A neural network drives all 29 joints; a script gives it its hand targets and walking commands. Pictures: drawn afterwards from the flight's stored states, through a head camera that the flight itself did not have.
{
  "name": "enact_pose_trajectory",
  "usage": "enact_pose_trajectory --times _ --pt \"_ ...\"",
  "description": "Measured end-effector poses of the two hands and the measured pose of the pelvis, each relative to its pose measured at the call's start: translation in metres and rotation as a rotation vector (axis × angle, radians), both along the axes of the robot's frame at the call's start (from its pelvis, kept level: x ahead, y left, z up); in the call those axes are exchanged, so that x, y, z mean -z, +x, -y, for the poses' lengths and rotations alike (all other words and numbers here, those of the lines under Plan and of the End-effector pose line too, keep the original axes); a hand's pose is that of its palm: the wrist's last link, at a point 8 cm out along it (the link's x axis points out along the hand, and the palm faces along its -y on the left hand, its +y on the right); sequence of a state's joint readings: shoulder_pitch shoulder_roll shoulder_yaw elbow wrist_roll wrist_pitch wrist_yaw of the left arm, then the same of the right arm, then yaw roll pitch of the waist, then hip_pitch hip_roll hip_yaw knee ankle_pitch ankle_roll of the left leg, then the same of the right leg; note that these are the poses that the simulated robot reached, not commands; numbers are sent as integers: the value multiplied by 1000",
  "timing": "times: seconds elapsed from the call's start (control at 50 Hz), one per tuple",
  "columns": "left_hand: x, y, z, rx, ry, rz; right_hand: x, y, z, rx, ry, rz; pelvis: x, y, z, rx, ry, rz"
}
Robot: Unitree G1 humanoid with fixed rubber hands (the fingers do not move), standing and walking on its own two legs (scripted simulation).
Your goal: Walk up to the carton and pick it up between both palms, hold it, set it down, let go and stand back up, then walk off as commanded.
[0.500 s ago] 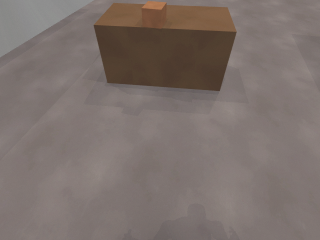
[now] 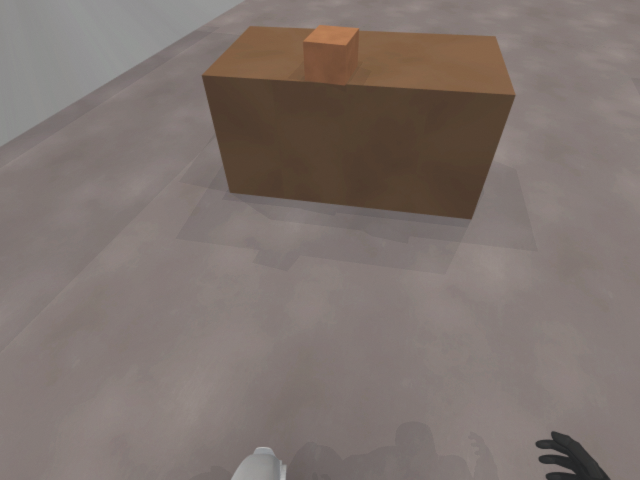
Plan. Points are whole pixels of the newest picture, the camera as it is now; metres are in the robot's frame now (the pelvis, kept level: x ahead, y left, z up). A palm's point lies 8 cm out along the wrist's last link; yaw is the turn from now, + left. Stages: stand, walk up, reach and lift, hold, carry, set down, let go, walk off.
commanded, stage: walk up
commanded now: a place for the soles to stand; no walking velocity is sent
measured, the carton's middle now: (331, 54) +1.61 +0.07 -0.09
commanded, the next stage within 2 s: none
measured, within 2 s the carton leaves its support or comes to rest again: neither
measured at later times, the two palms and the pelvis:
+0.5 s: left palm (159, 292) +0.44 +0.33 -0.07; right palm (540, 356) +0.35 -0.31 -0.09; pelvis +0.30 +0.03 -0.02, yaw -2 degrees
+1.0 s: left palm (142, 249) +0.54 +0.40 -0.07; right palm (458, 195) +0.71 -0.24 -0.05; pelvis +0.54 +0.07 -0.01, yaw +0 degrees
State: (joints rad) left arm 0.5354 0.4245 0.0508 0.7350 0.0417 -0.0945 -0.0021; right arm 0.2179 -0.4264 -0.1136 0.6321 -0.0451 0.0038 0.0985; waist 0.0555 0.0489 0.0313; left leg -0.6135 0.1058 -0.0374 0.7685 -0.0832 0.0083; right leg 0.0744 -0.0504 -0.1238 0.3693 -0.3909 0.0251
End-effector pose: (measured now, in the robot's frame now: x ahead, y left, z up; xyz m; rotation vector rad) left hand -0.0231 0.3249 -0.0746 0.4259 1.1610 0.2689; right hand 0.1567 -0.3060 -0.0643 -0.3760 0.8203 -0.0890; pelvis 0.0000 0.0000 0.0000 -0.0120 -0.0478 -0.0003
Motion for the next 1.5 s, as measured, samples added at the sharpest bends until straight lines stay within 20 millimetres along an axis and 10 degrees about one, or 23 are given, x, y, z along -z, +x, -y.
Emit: enact_pose_trajectory --times 0.14,0.24,0.4,0.54,0.64,0.86,1.08,1.22,1.5 --pt "39 109 -37 -32 -31 -18 19 128 -49 -51 -28 7 27 103 -35 -34 40 -35" --pt "36 214 -38 21 -74 44 20 164 -73 -18 -32 -18 17 155 -49 -29 7 -37" --pt "5 380 -25 167 -82 188 7 160 -31 129 -87 -130 1 242 -43 4 40 5" --pt "-1 486 -2 241 -13 256 41 223 17 177 -71 -98 30 329 -18 49 50 40" --pt "-1 505 -1 154 46 283 63 307 14 123 -24 -98 40 372 -8 36 2 64" --pt "-21 504 -36 41 64 108 11 457 -26 -12 -16 -24 3 466 -28 15 7 32" --pt "30 623 -112 35 -19 83 -9 604 -98 -34 -92 86 26 586 -102 11 14 15" --pt "33 753 -122 131 -88 152 -12 597 -124 102 -108 -11 12 644 -126 46 -2 25" --pt "0 952 -86 328 -86 212 16 583 -103 289 -81 -213 8 759 -126 115 39 55"
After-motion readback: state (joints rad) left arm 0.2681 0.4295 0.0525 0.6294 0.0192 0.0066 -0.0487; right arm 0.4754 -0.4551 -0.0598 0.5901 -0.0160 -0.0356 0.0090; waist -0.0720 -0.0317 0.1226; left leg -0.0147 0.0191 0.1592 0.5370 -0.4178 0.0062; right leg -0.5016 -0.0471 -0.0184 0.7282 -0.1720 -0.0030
